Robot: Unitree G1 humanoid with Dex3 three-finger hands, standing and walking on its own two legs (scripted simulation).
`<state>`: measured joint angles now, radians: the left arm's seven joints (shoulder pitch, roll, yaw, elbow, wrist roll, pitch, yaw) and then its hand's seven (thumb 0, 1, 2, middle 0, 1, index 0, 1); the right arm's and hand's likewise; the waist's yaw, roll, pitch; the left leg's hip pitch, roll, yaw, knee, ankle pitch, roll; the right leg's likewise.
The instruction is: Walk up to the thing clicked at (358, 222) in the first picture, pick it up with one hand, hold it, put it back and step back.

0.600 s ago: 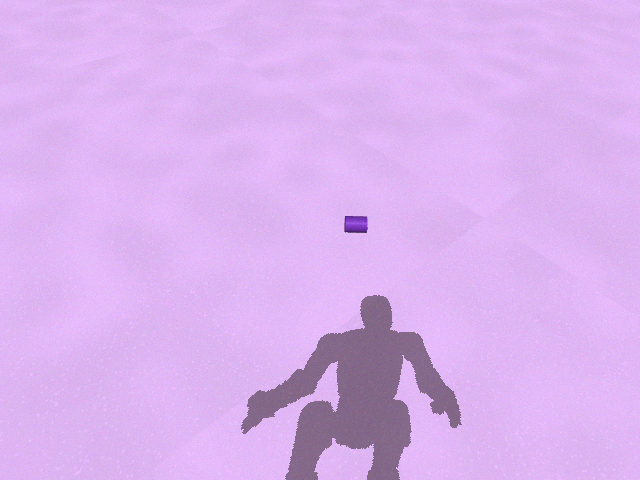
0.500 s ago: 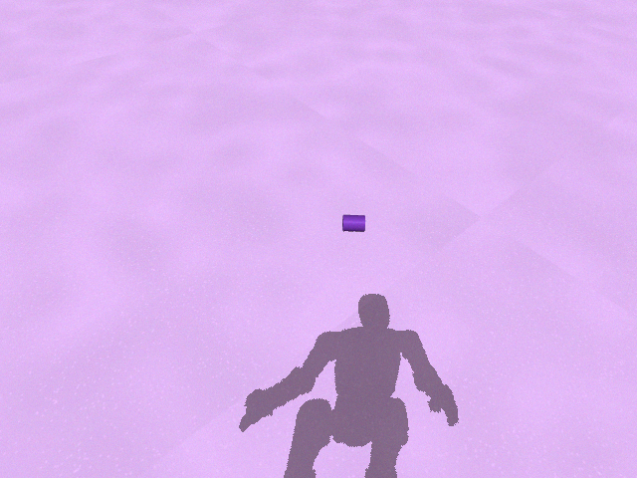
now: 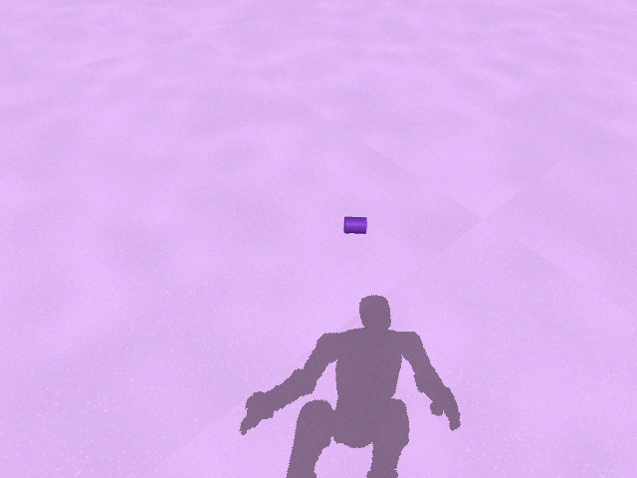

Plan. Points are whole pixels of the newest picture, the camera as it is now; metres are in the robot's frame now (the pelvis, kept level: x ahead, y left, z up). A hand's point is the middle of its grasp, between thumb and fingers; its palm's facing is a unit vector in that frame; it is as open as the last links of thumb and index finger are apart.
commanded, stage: stand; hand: left
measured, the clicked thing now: (355, 225) +1.26 -0.18 -0.75
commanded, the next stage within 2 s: walk up in 0.52 s
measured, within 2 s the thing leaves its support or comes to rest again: neither
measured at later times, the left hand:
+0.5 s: hand out of the picture +0.07 +0.25 -0.16, palm faces -0.01 -0.94 -0.33, open 7.4 cm
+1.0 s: hand out of the picture +0.18 +0.16 -0.15, palm faces +0.02 -0.93 -0.37, open 7.4 cm
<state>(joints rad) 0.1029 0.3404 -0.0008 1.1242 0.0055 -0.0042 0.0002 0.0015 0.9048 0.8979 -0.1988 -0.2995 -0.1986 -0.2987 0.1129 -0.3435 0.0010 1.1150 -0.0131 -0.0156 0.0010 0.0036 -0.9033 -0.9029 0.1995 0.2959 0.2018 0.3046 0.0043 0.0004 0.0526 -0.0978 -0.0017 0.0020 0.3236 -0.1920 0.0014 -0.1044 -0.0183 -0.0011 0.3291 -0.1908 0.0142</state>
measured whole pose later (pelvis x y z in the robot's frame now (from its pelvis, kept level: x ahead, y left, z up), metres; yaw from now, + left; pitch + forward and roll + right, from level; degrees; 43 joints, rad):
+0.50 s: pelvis +0.00 +0.00 +0.00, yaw +0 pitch -2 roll +0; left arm 0.12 0.34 0.00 1.12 0.01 -0.01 0.00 0.00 0.90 0.90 -0.20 -0.30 -0.20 -0.30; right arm 0.12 -0.35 0.00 1.12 -0.01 -0.01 0.00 0.00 -0.90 -0.90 0.20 0.30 0.20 0.30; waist 0.00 0.00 0.05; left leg -0.10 0.00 0.00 0.32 -0.19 0.00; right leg -0.10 -0.02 -0.01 0.32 -0.18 0.01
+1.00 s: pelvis +0.11 -0.12 -0.02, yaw -1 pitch -3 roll +0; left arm 0.23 0.39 0.10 0.94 0.03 -0.02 -0.09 0.00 0.91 0.90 -0.20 -0.30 -0.20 -0.30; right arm 0.27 -0.46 -0.09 1.01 -0.02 -0.04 0.02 0.01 -0.91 -0.90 0.20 0.30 0.20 0.30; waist 0.03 0.04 0.06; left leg -0.34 0.03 -0.04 1.11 -0.48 0.05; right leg -0.30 -0.04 -0.05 0.64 -0.28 -0.02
